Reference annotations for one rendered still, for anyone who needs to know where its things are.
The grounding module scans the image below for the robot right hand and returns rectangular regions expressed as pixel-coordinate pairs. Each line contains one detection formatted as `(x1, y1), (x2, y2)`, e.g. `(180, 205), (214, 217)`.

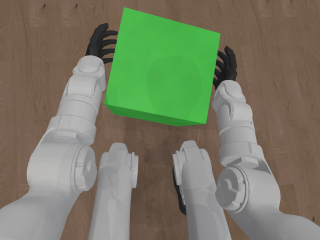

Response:
(213, 46), (237, 90)

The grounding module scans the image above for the right robot shin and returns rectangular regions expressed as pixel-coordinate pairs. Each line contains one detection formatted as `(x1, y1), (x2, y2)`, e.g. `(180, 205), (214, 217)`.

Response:
(179, 140), (212, 205)

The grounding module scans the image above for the right robot forearm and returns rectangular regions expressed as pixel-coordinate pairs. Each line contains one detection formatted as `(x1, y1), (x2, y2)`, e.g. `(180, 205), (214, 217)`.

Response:
(211, 80), (281, 194)

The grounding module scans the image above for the left robot forearm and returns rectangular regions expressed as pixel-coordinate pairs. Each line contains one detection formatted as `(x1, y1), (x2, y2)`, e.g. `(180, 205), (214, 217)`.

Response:
(27, 55), (106, 185)

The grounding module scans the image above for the left robot upper arm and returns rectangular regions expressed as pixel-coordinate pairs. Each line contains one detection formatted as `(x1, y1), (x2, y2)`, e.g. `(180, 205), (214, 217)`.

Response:
(0, 142), (97, 240)

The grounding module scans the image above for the robot right thigh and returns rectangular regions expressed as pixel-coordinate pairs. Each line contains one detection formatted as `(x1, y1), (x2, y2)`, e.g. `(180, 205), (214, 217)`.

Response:
(172, 145), (232, 240)

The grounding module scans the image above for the robot left hand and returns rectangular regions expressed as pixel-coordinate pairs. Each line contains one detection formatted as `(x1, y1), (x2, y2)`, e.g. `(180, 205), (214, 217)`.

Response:
(85, 23), (118, 64)

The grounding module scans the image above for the carton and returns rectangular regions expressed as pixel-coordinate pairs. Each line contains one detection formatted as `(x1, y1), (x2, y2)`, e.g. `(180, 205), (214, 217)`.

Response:
(104, 7), (221, 127)

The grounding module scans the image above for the right robot upper arm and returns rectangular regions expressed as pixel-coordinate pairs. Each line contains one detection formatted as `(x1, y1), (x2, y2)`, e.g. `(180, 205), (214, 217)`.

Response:
(215, 165), (320, 240)

